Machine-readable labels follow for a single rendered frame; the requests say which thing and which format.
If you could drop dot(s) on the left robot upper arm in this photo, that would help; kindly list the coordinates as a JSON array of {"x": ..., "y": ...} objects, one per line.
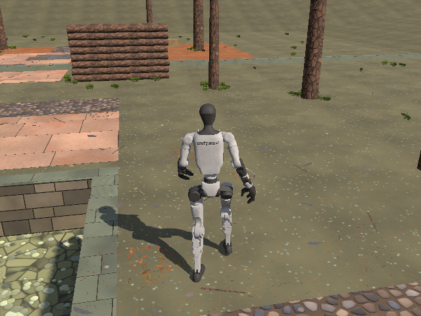
[{"x": 185, "y": 149}]

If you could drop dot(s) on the robot right hand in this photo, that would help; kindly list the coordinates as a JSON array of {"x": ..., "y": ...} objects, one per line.
[{"x": 252, "y": 193}]

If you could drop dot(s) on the right robot foot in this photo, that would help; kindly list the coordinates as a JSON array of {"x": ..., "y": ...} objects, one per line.
[{"x": 228, "y": 249}]

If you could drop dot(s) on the robot right forearm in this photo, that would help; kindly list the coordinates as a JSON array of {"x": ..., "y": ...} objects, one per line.
[{"x": 243, "y": 175}]

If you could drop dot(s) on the left robot shin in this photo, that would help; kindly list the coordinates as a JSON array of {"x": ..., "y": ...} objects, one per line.
[{"x": 197, "y": 248}]

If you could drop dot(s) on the robot left forearm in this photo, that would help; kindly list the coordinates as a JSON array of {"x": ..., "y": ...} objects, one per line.
[{"x": 181, "y": 170}]

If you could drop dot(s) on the robot left hand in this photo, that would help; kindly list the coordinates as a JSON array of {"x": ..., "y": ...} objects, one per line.
[{"x": 186, "y": 172}]

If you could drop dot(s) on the right robot upper arm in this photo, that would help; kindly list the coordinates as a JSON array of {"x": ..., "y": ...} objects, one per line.
[{"x": 233, "y": 149}]

